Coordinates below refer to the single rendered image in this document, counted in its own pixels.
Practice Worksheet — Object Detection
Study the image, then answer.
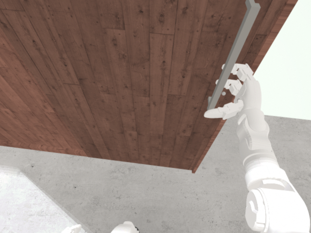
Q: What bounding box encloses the robot right hand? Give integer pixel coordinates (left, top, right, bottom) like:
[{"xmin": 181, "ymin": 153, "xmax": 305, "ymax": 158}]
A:
[{"xmin": 204, "ymin": 64, "xmax": 261, "ymax": 120}]

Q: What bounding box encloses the handle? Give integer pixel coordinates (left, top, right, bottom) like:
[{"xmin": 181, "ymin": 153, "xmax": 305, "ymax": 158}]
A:
[{"xmin": 207, "ymin": 0, "xmax": 261, "ymax": 111}]

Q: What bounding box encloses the right robot forearm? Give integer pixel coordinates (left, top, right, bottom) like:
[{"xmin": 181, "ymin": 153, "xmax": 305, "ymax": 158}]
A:
[{"xmin": 236, "ymin": 109, "xmax": 310, "ymax": 229}]

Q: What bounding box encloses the left robot shin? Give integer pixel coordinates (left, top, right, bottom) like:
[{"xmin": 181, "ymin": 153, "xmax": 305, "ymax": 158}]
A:
[{"xmin": 124, "ymin": 221, "xmax": 134, "ymax": 226}]

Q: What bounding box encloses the wardrobe door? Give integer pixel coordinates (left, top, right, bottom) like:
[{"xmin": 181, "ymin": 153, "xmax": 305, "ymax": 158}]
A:
[
  {"xmin": 0, "ymin": 28, "xmax": 83, "ymax": 150},
  {"xmin": 0, "ymin": 0, "xmax": 286, "ymax": 170}
]

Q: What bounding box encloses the right robot upper arm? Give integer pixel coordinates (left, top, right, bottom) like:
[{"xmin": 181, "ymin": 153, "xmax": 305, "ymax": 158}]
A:
[{"xmin": 245, "ymin": 187, "xmax": 310, "ymax": 233}]

